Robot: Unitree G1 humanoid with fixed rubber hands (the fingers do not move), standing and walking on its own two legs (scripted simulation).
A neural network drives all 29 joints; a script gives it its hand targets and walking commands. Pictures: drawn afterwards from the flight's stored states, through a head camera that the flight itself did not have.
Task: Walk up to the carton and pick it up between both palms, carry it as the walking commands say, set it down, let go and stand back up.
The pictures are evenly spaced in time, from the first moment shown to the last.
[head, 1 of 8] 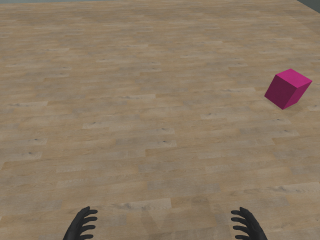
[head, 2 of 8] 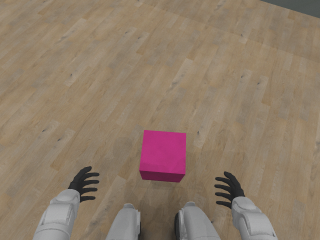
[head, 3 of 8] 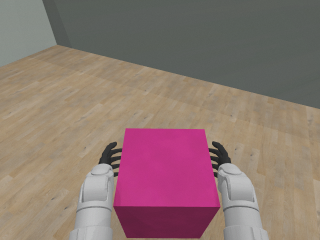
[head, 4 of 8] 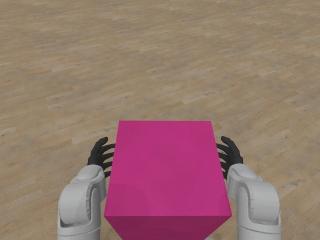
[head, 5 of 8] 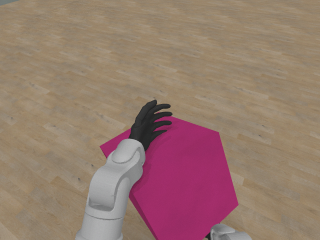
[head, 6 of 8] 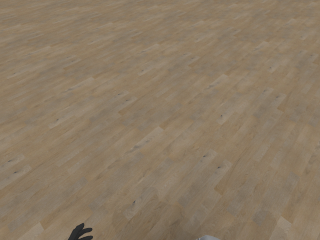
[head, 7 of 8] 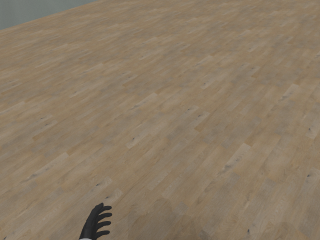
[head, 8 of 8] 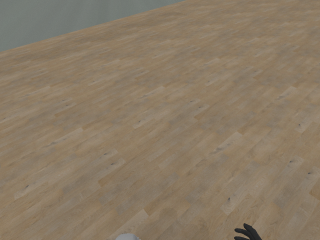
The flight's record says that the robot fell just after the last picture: no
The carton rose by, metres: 0.69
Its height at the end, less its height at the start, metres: -0.03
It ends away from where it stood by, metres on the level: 5.96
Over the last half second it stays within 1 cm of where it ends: yes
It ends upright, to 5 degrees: no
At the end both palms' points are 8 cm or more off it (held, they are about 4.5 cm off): yes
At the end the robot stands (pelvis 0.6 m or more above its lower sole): yes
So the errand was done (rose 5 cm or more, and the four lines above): no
